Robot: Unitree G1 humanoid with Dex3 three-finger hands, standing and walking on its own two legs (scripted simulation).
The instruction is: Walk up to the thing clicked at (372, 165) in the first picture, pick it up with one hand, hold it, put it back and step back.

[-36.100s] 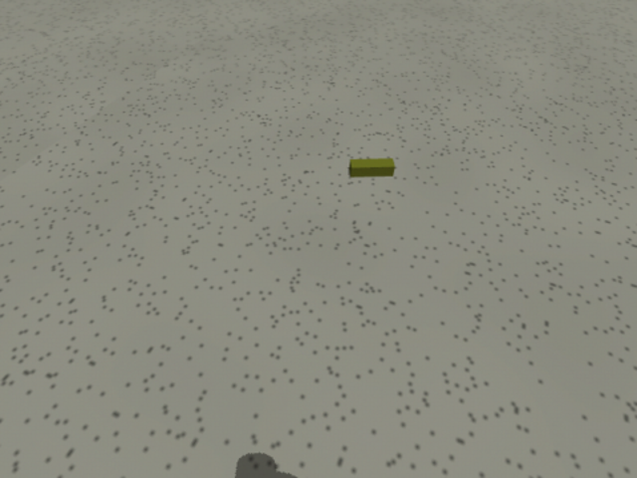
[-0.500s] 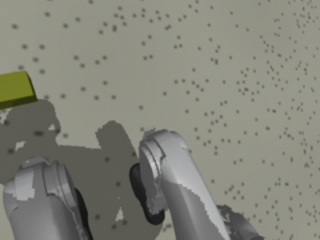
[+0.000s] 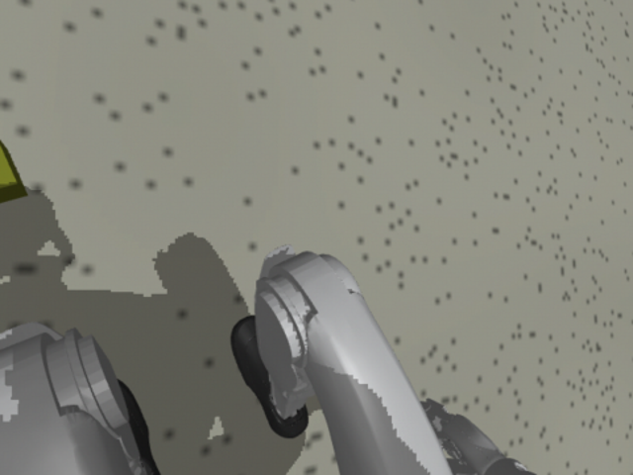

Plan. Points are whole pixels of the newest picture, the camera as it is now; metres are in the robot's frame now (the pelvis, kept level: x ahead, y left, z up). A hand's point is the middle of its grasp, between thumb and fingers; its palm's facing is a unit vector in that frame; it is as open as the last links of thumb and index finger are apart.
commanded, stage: rest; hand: left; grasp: from above
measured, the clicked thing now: out of the picture +0.46 +0.31 -0.27
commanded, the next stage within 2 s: open in 0.48 s
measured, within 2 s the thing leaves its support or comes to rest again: rests again in 0.18 s
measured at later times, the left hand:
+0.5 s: hand out of the picture +0.46 +0.30 -0.26, palm faces -0.44 -0.14 -0.89, open 9.4 cm
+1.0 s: hand out of the picture +0.46 +0.31 -0.25, palm faces -0.44 -0.13 -0.89, open 11.9 cm
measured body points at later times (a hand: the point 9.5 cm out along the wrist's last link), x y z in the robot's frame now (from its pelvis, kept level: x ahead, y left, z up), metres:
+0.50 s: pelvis +0.00 +0.00 +0.00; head +0.29 +0.12 +0.32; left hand +0.48 +0.31 -0.20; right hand +0.05 -0.25 -0.06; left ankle +0.06 +0.12 -0.28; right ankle +0.10 -0.10 -0.28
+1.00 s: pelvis -0.01 +0.00 +0.00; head +0.28 +0.12 +0.32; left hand +0.48 +0.31 -0.20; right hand +0.04 -0.25 -0.05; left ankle +0.06 +0.12 -0.28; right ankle +0.10 -0.10 -0.28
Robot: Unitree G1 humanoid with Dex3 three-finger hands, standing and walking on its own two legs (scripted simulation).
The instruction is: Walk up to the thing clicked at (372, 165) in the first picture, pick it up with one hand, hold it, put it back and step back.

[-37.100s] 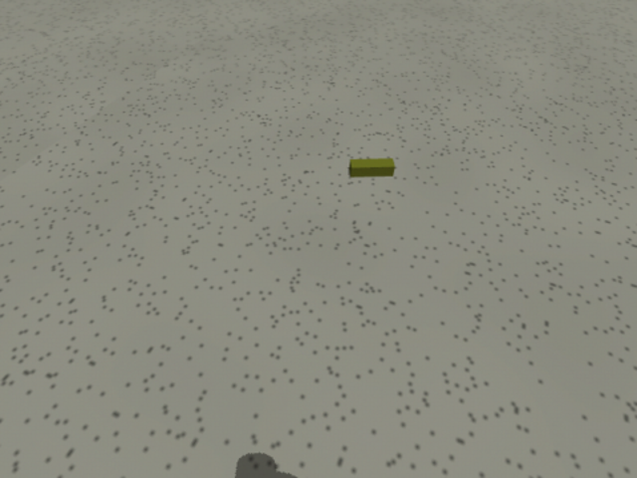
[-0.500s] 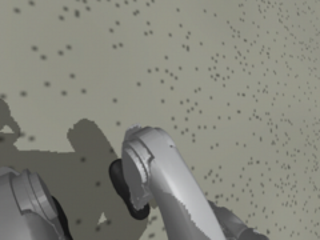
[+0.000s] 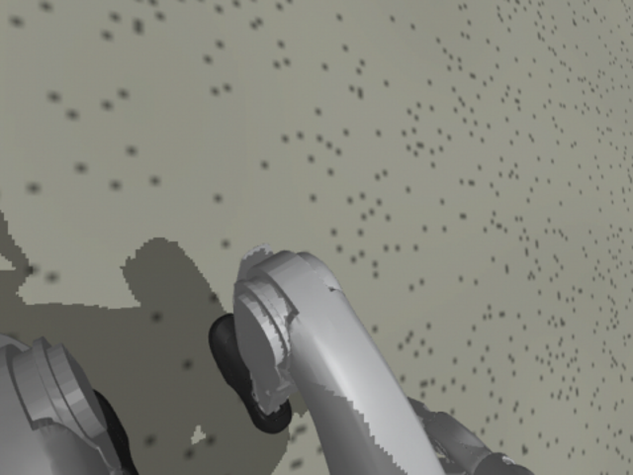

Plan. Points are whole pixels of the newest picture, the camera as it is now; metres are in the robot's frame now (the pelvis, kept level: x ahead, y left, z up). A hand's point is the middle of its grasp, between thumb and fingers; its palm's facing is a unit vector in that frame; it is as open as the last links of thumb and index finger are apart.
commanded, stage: open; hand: left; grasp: from above
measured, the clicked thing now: out of the picture +0.46 +0.32 -0.28
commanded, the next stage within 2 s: withdraw in 0.42 s
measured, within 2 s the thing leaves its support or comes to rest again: neither
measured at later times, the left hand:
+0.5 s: hand out of the picture +0.46 +0.32 -0.25, palm faces -0.43 -0.15 -0.89, open 13.8 cm
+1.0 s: hand out of the picture +0.47 +0.36 -0.12, palm faces -0.33 -0.06 -0.94, open 14.1 cm
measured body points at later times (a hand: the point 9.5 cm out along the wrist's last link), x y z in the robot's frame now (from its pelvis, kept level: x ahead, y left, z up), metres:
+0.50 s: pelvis +0.00 +0.00 +0.00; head +0.28 +0.13 +0.32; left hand +0.48 +0.33 -0.20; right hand +0.05 -0.24 -0.05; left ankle +0.06 +0.12 -0.28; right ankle +0.11 -0.10 -0.28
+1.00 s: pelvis +0.00 +0.00 +0.03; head +0.23 +0.10 +0.40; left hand +0.48 +0.35 -0.07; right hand +0.10 -0.25 -0.07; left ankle +0.06 +0.12 -0.28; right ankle +0.11 -0.10 -0.28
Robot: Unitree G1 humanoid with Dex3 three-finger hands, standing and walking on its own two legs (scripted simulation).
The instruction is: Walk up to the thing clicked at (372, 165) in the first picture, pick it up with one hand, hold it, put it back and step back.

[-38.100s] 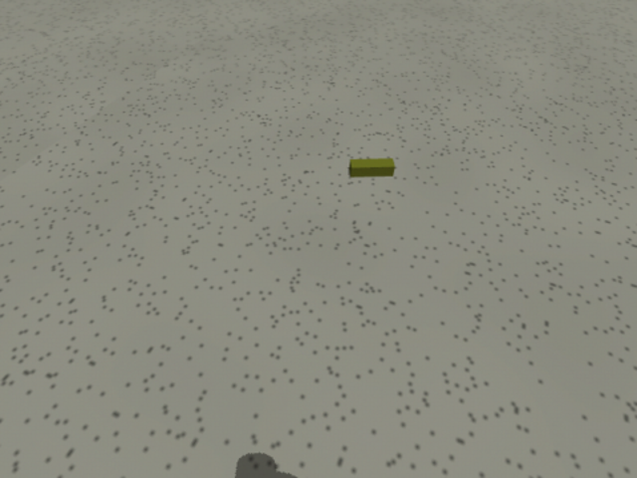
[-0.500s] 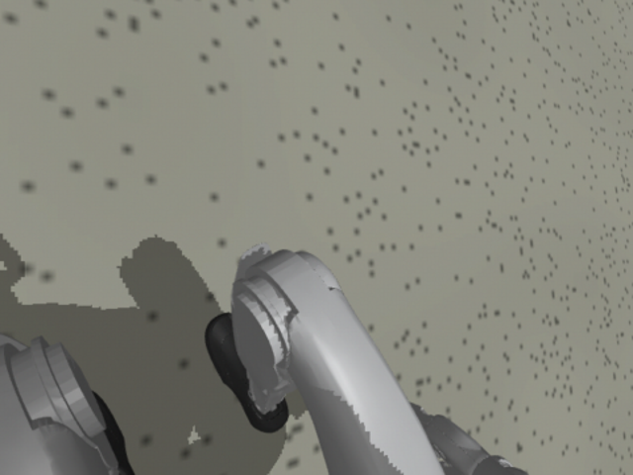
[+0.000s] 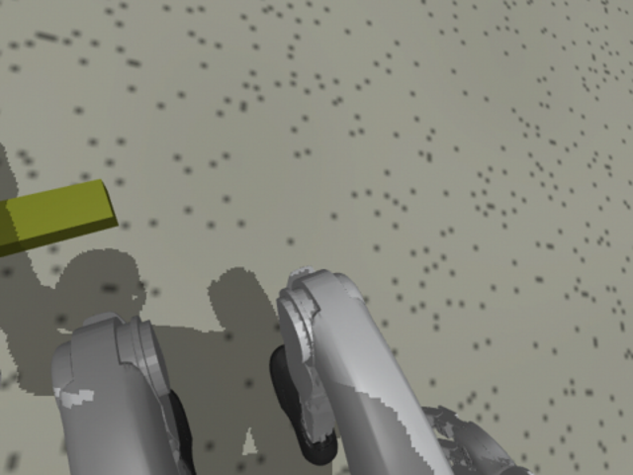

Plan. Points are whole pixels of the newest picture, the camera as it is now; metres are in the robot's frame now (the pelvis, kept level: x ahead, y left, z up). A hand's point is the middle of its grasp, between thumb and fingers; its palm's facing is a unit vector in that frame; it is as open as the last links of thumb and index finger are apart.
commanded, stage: withdraw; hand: left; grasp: from above
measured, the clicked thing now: (37, 220) +0.48 +0.30 -0.31
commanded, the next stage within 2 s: home in 0.48 s
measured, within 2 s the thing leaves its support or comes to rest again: neither
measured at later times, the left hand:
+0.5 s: hand out of the picture +0.46 +0.31 -0.18, palm faces -0.42 -0.08 -0.90, open 14.0 cm
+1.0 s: hand out of the picture +0.37 +0.31 -0.03, palm faces -0.31 -0.47 -0.82, open 9.2 cm
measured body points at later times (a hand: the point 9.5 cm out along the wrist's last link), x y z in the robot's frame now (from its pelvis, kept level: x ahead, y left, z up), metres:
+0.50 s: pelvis -0.02 -0.01 -0.01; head +0.23 +0.08 +0.36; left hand +0.48 +0.31 -0.12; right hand +0.03 -0.28 -0.09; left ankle +0.07 +0.12 -0.31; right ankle +0.10 -0.10 -0.30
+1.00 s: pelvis +0.00 +0.00 +0.10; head +0.20 +0.06 +0.50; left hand +0.38 +0.33 +0.02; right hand +0.13 -0.25 -0.02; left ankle +0.07 +0.12 -0.30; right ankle +0.10 -0.10 -0.30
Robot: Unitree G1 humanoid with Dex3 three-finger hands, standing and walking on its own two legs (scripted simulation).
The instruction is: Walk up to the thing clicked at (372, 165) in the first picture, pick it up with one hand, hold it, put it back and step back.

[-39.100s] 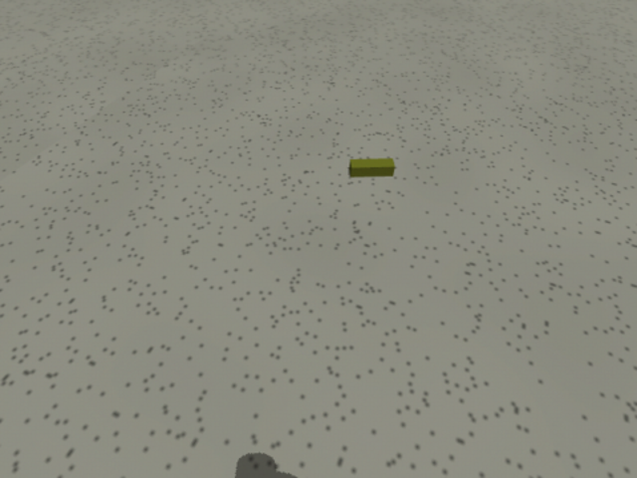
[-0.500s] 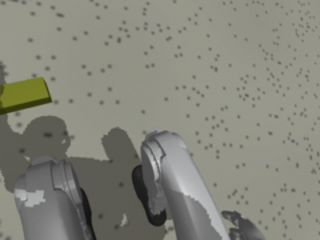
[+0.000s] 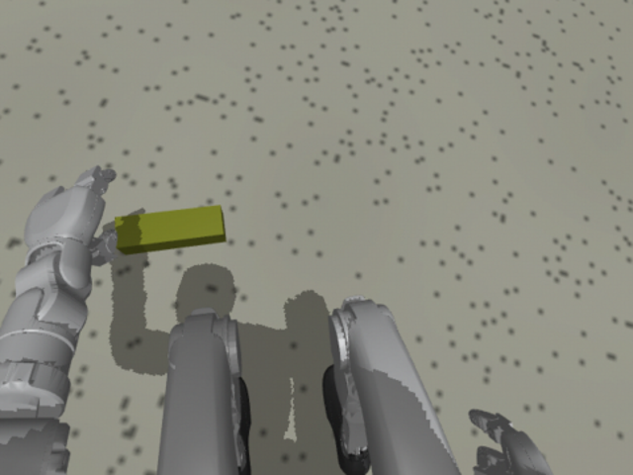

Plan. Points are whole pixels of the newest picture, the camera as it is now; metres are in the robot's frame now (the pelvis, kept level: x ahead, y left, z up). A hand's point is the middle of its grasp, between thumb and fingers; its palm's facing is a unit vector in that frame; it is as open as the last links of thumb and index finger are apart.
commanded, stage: home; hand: left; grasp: from above
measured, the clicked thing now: (172, 230) +0.51 +0.23 -0.41
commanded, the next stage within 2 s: none
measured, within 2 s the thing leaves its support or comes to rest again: neither
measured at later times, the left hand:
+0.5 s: hand (34, 359) +0.26 +0.21 +0.08, palm faces +0.01 -0.93 -0.37, open 7.4 cm
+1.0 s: hand out of the picture +0.22 +0.20 +0.23, palm faces +0.17 -0.96 -0.20, open 7.4 cm
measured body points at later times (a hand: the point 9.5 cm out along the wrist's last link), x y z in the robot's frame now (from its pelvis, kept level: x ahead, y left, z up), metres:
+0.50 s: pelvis +0.03 +0.00 +0.18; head +0.12 +0.03 +0.62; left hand +0.26 +0.26 +0.11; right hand +0.23 -0.22 +0.10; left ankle +0.08 +0.11 -0.41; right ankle +0.09 -0.11 -0.41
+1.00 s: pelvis +0.09 +0.01 +0.28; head +0.10 +0.01 +0.73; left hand +0.21 +0.25 +0.25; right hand +0.27 -0.21 +0.22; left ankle +0.08 +0.11 -0.41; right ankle +0.09 -0.11 -0.41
